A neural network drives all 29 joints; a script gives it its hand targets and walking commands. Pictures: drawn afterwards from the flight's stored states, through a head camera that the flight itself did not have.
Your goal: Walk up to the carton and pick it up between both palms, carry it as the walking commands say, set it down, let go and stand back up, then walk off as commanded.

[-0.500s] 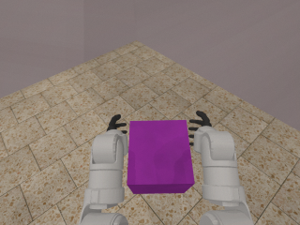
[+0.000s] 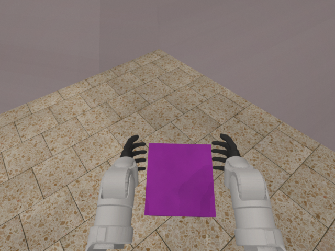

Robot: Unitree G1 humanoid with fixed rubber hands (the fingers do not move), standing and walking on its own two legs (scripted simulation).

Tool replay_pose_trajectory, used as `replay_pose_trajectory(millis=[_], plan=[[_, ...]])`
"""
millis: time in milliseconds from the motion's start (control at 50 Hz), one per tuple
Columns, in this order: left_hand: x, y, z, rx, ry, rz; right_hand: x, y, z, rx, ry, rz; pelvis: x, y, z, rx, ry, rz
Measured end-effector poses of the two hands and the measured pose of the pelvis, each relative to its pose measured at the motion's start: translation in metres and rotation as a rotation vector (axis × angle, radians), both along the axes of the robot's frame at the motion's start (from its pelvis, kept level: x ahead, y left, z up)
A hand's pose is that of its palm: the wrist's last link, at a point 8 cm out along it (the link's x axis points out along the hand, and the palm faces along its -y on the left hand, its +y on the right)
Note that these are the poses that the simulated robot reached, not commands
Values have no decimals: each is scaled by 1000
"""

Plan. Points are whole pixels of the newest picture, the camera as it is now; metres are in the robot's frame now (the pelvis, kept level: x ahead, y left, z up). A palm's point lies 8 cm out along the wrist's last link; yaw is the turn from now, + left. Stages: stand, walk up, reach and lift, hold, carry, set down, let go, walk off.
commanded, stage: carry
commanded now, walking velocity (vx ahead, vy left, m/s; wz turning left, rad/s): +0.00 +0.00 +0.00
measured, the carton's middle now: (178, 182) +0.31 +0.00 -0.05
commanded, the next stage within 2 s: none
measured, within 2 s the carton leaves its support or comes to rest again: neither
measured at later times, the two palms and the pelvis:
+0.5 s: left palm (114, 179) +0.26 +0.15 +0.06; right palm (224, 175) +0.27 -0.10 +0.06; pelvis -0.02 +0.02 +0.00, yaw +1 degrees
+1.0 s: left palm (115, 196) +0.23 +0.14 +0.06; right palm (232, 190) +0.23 -0.11 +0.06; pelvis -0.06 +0.01 +0.00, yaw +1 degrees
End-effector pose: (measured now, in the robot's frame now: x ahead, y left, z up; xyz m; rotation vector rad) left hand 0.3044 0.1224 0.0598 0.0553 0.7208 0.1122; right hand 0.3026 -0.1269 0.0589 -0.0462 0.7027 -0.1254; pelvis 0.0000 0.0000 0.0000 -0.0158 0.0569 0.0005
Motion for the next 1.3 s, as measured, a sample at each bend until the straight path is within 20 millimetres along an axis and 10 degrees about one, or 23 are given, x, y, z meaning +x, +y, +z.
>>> replay_pose_trajectory(millis=[460,1300], plan=[[-34,26,-1,-12,-17,13,-25,25,3,-32,-15,47,-14,17,1,9,-14,13],[-86,12,-4,5,-40,12,-76,10,-2,-17,-34,58,-70,1,3,21,-42,22]])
